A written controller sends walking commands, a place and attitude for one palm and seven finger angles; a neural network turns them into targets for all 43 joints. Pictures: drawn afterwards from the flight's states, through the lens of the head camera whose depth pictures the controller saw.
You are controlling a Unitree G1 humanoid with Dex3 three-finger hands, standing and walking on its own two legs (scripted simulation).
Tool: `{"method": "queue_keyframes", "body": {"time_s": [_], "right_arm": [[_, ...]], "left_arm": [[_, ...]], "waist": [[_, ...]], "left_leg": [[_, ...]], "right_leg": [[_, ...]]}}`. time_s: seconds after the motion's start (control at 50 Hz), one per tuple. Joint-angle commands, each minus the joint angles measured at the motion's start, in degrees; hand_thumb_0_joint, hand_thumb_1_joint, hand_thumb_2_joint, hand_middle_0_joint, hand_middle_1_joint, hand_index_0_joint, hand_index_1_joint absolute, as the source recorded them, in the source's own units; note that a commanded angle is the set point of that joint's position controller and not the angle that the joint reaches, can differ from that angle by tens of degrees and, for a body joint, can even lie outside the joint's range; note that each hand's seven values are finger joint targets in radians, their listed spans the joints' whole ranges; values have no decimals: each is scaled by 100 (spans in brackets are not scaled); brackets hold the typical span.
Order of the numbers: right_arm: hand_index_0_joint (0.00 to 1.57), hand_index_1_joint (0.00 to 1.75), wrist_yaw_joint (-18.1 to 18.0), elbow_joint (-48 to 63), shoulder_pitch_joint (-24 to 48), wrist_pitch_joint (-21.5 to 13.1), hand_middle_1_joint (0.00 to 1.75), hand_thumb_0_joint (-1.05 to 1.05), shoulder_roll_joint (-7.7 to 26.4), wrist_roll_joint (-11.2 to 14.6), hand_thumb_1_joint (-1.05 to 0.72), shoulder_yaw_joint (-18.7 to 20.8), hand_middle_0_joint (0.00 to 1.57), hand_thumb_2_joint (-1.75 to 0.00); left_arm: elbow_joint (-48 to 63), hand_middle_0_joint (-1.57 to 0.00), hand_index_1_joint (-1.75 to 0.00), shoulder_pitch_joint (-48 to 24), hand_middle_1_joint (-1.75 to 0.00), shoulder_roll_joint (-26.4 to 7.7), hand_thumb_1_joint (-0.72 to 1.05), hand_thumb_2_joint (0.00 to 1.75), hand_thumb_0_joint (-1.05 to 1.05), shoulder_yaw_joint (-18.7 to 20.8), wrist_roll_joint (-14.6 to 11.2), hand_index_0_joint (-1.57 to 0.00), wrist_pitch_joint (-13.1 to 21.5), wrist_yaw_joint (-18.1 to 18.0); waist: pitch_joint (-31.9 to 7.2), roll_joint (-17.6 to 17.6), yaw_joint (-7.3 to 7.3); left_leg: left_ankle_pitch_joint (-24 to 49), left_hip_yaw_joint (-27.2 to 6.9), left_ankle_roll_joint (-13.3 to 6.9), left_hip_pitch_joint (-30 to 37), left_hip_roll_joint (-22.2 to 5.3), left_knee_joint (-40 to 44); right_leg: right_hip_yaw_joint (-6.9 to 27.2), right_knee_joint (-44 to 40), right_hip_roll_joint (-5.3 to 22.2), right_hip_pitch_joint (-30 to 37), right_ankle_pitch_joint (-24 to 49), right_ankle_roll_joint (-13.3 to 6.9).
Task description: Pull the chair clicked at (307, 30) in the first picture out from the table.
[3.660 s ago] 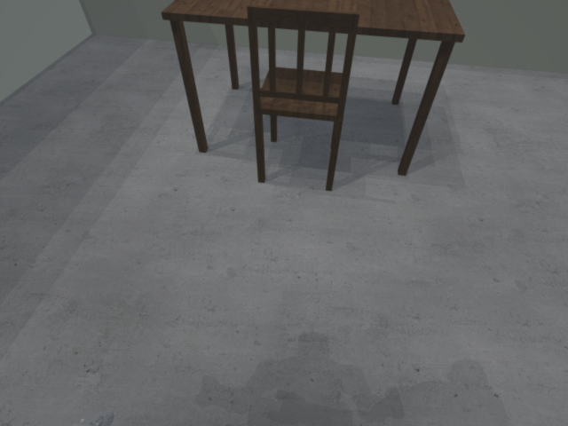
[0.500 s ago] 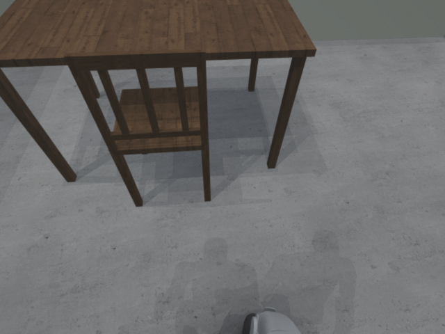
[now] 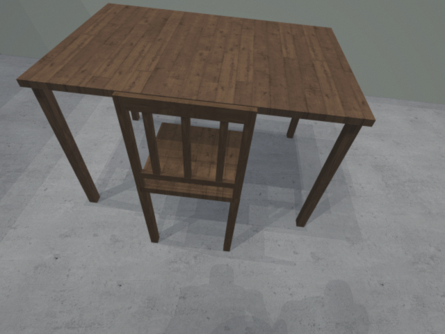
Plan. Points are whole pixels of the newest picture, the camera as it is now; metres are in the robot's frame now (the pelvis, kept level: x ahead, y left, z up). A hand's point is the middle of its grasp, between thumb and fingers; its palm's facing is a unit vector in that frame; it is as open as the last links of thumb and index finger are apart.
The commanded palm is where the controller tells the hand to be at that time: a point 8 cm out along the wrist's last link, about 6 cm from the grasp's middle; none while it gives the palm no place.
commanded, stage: take the last steps up to it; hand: left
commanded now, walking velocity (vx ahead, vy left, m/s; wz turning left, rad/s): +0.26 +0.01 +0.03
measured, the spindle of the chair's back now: (186, 149) +0.65 +0.16 -0.11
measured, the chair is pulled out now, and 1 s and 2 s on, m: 0.00 0.00 0.00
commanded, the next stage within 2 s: come to a stop and stand still in 0.30 s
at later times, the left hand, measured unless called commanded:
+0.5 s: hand (147, 306) +0.21 +0.17 -0.17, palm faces +0.03 -0.97 -0.24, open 7.3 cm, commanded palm none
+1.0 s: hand (103, 320) +0.17 +0.26 -0.17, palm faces +0.03 -0.97 -0.25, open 7.4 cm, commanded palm none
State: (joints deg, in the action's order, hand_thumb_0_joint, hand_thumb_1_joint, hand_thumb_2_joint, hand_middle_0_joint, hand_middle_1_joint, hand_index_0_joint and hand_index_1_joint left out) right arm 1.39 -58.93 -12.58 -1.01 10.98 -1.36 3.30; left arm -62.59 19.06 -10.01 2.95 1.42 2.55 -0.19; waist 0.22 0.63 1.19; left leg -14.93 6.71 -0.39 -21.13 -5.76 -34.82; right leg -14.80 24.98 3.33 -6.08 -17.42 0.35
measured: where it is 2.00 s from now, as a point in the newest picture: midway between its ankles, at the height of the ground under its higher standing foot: outside the picture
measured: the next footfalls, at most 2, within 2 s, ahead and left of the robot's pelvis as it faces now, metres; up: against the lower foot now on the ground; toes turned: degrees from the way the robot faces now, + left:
left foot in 0.02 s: +0.10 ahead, +0.11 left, +0.00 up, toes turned +8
right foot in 0.44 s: +0.25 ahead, -0.10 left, +0.00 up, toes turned -7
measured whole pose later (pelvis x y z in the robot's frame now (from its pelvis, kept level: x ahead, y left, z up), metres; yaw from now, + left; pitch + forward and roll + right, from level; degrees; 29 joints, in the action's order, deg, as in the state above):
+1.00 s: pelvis +0.14 +0.05 -0.01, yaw +0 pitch -2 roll +0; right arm -0.9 -51.5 -14.2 1.3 11.9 -2.0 1.1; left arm -56.1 17.2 -12.0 2.1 1.9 -3.7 -1.0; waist -0.7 -0.8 -0.4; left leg -18.1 4.4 -3.0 -13.6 0.5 -33.5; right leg -1.2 49.1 1.5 -23.6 -21.9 -1.2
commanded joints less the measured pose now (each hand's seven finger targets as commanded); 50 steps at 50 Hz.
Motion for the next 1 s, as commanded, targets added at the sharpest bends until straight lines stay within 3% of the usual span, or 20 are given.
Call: {"method": "queue_keyframes", "body": {"time_s": [0.0,0.02,0.06,0.12,0.32,0.38,0.4,0.42,0.44,0.46,0.52,0.56,0.74,0.76,0.78,0.82,0.84,0.86,0.9,0.98], "right_arm": [[20,30,-132,-150,-1813,-201,30,0,1204,-98,-90,203,20,-90],[20,30,-194,-189,-1932,-149,30,0,1279,-51,-90,197,20,-90],[20,30,-269,-26,-1210,-210,30,0,811,-10,-90,62,20,-90],[20,30,-308,-2,-733,-355,30,0,420,47,-90,-76,20,-90],[20,30,-287,-371,-934,-239,30,0,411,6,-90,-11,20,-90],[20,30,-295,-429,-870,-188,30,0,359,15,-90,-32,20,-90],[20,30,-295,-448,-912,-202,30,0,205,52,-90,-67,20,-90],[20,30,-286,-408,-1038,-216,30,0,-63,93,-90,-118,20,-90],[20,30,-322,-393,-1211,-170,30,0,-126,125,-90,-144,20,-90],[20,30,-359,-420,-1205,-49,30,0,-91,136,-90,-143,20,-90],[20,30,-386,-460,-830,134,30,0,-153,180,-90,-87,20,-90],[20,30,-353,-418,-737,278,30,0,-125,147,-90,-62,20,-90],[20,30,-235,62,-375,321,30,0,72,93,-90,7,20,-90],[20,30,-219,574,-430,189,30,0,520,126,-90,105,20,-90],[20,30,-215,735,-349,160,30,0,297,119,-90,54,20,-90],[20,30,-205,770,-579,120,30,0,459,25,-90,-31,20,-90],[20,30,-210,887,-464,111,30,0,931,-60,-90,24,20,-90],[20,30,-224,1084,-148,164,30,0,1106,-100,-90,36,20,-90],[20,30,-271,1126,-109,147,30,0,1190,-103,-90,45,20,-90],[20,30,-315,1087,-287,64,30,0,1158,-95,-90,-9,20,-90]], "left_arm": [[469,-20,-30,-28,-30,-275,90,90,0,50,-73,-20,54,80],[714,-20,-30,-415,-30,-419,90,90,0,26,4,-20,44,60],[589,-20,-30,-507,-30,-404,90,90,0,72,-6,-20,61,92],[306,-20,-30,-74,-30,-253,90,90,0,40,6,-20,-11,110],[496,-20,-30,-484,-30,-86,90,90,0,-13,-5,-20,-125,8],[294,-20,-30,7,-30,-106,90,90,0,14,20,-20,-41,-8],[161,-20,-30,364,-30,-308,90,90,0,40,26,-20,23,-51],[60,-20,-30,649,-30,-663,90,90,0,72,29,-20,76,-130],[28,-20,-30,762,-30,-858,90,90,0,58,-43,-20,80,-156],[48,-20,-30,514,-30,-915,90,90,0,49,-71,-20,102,-183],[230,-20,-30,-237,-30,-702,90,90,0,29,-26,-20,-48,-299],[323,-20,-30,-367,-30,-813,90,90,0,81,-12,-20,-138,-313],[632,-20,-30,-760,-30,-1029,90,90,0,199,66,-20,-316,-264],[784,-20,-30,-470,-30,-1218,90,90,0,113,49,-20,-235,-485],[984,-20,-30,-547,-30,-1335,90,90,0,134,31,-20,-245,-461],[991,-20,-30,-697,-30,-832,90,90,0,-23,-39,-20,-350,-323],[1007,-20,-30,-483,-30,-536,90,90,0,-68,-61,-20,-400,-248],[1083,-20,-30,-342,-30,-515,90,90,0,-54,-25,-20,-429,-200],[1095,-20,-30,-390,-30,-591,90,90,0,-27,108,-20,-531,-94],[1229,-20,-30,-293,-30,-651,90,90,0,17,67,-20,-451,35]], "waist": [[-59,-2138,-696],[129,-1750,-771],[249,-1021,-515],[145,-444,-140],[558,-608,-182],[416,-346,51],[177,58,187],[-68,925,195],[-340,1058,65],[-667,1491,2],[-271,412,-75],[-362,300,-77],[-277,937,-49],[-1268,216,-276],[-1339,-63,-201],[-446,-748,-353],[37,-1402,-237],[493,-969,-117],[967,-1235,-213],[699,-525,-172]], "left_leg": [[-352,-2541,-896,2537,-1527,2071],[-786,-3074,-1230,2298,-1840,2335],[-414,-2333,-1154,1922,-1511,2340],[1439,-1203,-976,1489,-1027,2306],[1656,-808,-1078,1201,-1031,2043],[1442,-545,-718,969,-683,1183],[1288,-312,-457,736,-362,487],[235,-70,-155,-33,146,-369],[-1650,-70,47,50,433,-1132],[-2046,-480,93,294,327,-1577],[-1725,-678,150,179,245,-1785],[-1526,-632,215,161,311,-1841],[-929,-435,268,388,411,-880],[-1214,-200,347,355,622,-753],[-791,-399,166,634,432,16],[-209,-597,15,1074,136,1245],[-776,-1825,-345,234,-751,1903],[-1743,-2167,-654,-472,-1005,2222],[-1878,-2453,-751,-441,-962,2507],[-936,-2221,-1034,272,-1141,2214]], "right_leg": [[57,2557,-46,-2621,-1242,-123],[721,3625,-36,-3115,-1720,-199],[1236,4328,319,-3352,-793,-240],[1256,3842,404,-2646,-50,-80],[1003,1603,203,-1815,61,-63],[733,491,-95,-698,790,-123],[1139,145,179,-3,1665,-171],[2324,29,1127,723,3581,-445],[2795,-267,1970,720,5395,-1018],[2877,-309,2007,483,6207,-1183],[2238,-172,1810,-61,5822,-1287],[1998,-262,1700,-160,5123,-1207],[1851,-591,1384,-615,2433,-1044],[2612,67,1567,427,4461,-951],[2192,412,1391,26,2645,-905],[1292,689,465,-1250,-303,-283],[1059,1079,60,-1477,-680,-75],[1070,1246,-128,-1351,-585,-114],[1252,2445,-280,-1974,-699,-132],[1536,3264,-172,-2550,-509,-149]]}}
